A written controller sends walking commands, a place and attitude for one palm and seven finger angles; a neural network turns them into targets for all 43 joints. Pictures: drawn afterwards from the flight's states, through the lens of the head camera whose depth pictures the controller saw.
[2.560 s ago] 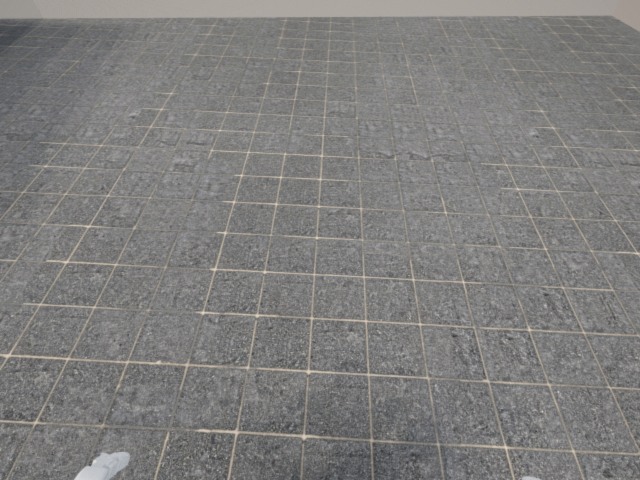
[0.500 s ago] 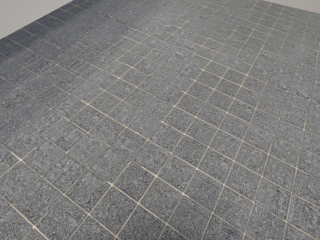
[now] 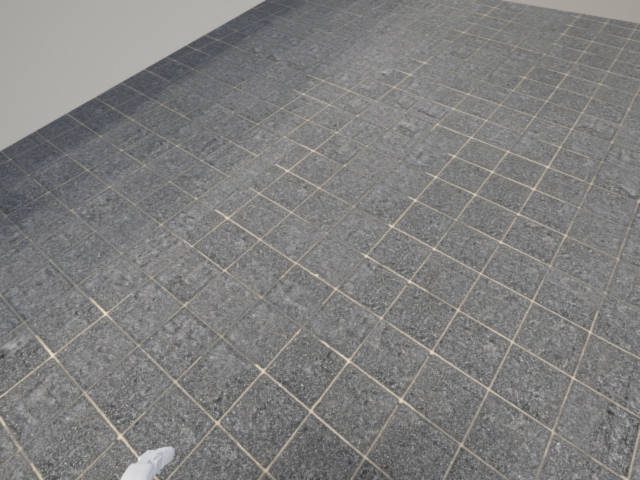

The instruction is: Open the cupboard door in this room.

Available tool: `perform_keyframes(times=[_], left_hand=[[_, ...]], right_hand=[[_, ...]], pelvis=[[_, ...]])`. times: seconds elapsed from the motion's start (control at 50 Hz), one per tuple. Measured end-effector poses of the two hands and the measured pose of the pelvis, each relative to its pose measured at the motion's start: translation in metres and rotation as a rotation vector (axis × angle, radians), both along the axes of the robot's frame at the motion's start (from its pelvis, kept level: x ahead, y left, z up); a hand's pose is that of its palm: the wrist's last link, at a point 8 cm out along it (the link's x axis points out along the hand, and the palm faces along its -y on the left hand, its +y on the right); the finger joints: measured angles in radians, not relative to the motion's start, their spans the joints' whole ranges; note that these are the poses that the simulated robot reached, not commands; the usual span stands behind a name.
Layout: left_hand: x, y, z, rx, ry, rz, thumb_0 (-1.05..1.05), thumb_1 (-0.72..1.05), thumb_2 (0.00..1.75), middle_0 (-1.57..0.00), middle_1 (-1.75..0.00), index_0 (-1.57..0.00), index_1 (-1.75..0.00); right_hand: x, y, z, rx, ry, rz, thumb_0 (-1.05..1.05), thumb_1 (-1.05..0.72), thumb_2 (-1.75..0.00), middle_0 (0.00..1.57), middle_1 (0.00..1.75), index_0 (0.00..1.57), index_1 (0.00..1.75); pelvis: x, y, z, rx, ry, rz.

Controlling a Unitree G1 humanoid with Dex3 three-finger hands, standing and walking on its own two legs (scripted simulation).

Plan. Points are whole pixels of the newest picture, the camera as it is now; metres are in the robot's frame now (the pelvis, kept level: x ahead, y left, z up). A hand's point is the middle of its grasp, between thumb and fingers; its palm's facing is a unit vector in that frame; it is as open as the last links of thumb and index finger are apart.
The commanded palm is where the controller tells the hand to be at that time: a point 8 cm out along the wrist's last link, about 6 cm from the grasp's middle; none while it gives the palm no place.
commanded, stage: turn or walk to find it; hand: left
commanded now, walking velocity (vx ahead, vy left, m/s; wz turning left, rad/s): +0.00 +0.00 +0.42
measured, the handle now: out of the picture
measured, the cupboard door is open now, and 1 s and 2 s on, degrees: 0 0 0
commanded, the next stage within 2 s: stand and wait in 0.86 s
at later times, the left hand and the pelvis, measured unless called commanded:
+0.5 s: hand out of the picture -0.07 +0.20 -0.18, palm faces +0.31 -0.92 -0.23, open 7.4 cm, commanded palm none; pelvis -0.04 +0.01 -0.01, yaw +16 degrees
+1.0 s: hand out of the picture -0.06 +0.23 -0.15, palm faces +0.42 -0.87 -0.26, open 7.4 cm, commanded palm none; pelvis -0.07 +0.00 +0.00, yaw +25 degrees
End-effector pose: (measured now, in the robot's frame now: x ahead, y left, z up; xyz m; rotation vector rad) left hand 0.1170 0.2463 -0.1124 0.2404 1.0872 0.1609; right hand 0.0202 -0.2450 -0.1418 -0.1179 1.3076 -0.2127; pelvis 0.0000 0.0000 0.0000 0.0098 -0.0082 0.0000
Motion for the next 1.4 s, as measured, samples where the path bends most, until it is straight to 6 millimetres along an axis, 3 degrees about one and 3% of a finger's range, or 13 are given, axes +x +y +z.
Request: perform_keyframes(times=[0.04,0.12,0.3,0.4,0.52,0.58,0.7,0.8,0.92,1.04,1.18,1.3,1.4], left_hand=[[-0.008,-0.009,0.001,0.014,-0.015,0.009,0.01,0.91,0.9,-0.2,-0.3,-0.2,-0.3],[-0.038,-0.021,0.009,0.017,-0.003,0.059,0.01,0.9,0.9,-0.2,-0.3,-0.21,-0.3],[-0.111,-0.03,0.0,-0.017,0.091,0.199,0.01,0.9,0.9,-0.2,-0.3,-0.21,-0.3],[-0.159,-0.023,-0.014,-0.049,0.158,0.285,0.01,0.9,0.9,-0.2,-0.3,-0.21,-0.3],[-0.219,0.004,-0.043,-0.091,0.235,0.393,0.01,0.9,0.9,-0.2,-0.3,-0.21,-0.3],[-0.238,0.017,-0.047,-0.096,0.274,0.421,0.01,0.9,0.9,-0.2,-0.3,-0.21,-0.3],[-0.24,0.035,-0.032,-0.096,0.222,0.451,0.01,0.91,0.9,-0.2,-0.3,-0.2,-0.3],[-0.231,0.042,-0.023,-0.076,0.155,0.465,0.01,0.91,0.9,-0.2,-0.3,-0.2,-0.3],[-0.214,0.035,-0.013,-0.048,0.098,0.463,0.01,0.91,0.9,-0.2,-0.3,-0.2,-0.3],[-0.204,0.006,-0.008,-0.013,0.046,0.456,0.01,0.91,0.9,-0.2,-0.3,-0.2,-0.3],[-0.227,-0.042,-0.002,-0.042,0.087,0.491,0.01,0.9,0.9,-0.2,-0.3,-0.21,-0.3],[-0.26,-0.056,-0.008,-0.064,0.137,0.562,0.0,0.92,0.9,-0.2,-0.3,-0.21,-0.3],[-0.296,-0.063,-0.018,-0.098,0.185,0.621,0.0,0.92,0.9,-0.2,-0.3,-0.21,-0.3]], right_hand=[[-0.006,-0.011,-0.009,0.012,0.016,0.004,0.01,-0.9,-0.9,0.2,0.3,0.2,0.3],[-0.009,-0.026,-0.007,0.019,0.05,0.039,0.01,-0.91,-0.9,0.2,0.3,0.2,0.29],[0.008,-0.037,0.001,-0.007,0.08,0.152,0.01,-0.91,-0.9,0.2,0.3,0.2,0.29],[0.038,-0.019,0.006,-0.031,0.052,0.246,0.01,-0.91,-0.9,0.19,0.3,0.2,0.29],[0.086,0.027,0.014,-0.067,-0.085,0.37,0.01,-0.91,-0.9,0.19,0.3,0.2,0.29],[0.097,0.05,0.025,-0.067,-0.148,0.41,0.01,-0.91,-0.9,0.2,0.3,0.2,0.29],[0.095,0.075,0.039,-0.058,-0.175,0.455,0.01,-0.91,-0.9,0.2,0.3,0.2,0.29],[0.082,0.078,0.036,-0.038,-0.15,0.466,0.01,-0.9,-0.9,0.2,0.3,0.2,0.3],[0.056,0.059,0.021,-0.019,-0.08,0.455,0.01,-0.9,-0.9,0.2,0.3,0.2,0.3],[0.034,0.026,-0.003,0.009,-0.001,0.439,0.01,-0.9,-0.9,0.2,0.3,0.2,0.3],[0.022,0.004,-0.007,0.031,0.065,0.445,0.01,-0.91,-0.9,0.2,0.3,0.2,0.29],[0.017,-0.002,-0.004,0.009,0.114,0.481,0.01,-0.91,-0.9,0.2,0.3,0.2,0.29],[0.025,0.01,0.0,-0.023,0.111,0.542,0.01,-0.91,-0.9,0.2,0.3,0.2,0.29]], pelvis=[[-0.004,-0.009,-0.004,0.002,-0.002,0.017],[-0.01,-0.02,0.002,0.017,-0.015,0.073],[-0.019,-0.026,0.006,0.02,-0.017,0.172],[-0.027,-0.016,0.003,0.013,-0.013,0.223],[-0.04,0.009,-0.01,-0.012,-0.014,0.285],[-0.046,0.018,-0.008,-0.014,-0.022,0.285],[-0.056,0.027,0.006,-0.038,-0.023,0.331],[-0.062,0.027,0.009,-0.035,-0.016,0.369],[-0.067,0.015,0.007,-0.024,-0.009,0.412],[-0.067,-0.01,-0.002,0.011,-0.001,0.433],[-0.065,-0.028,0.006,0.022,-0.02,0.461],[-0.07,-0.033,0.006,0.012,-0.018,0.511],[-0.081,-0.028,0.005,0.008,-0.011,0.533]])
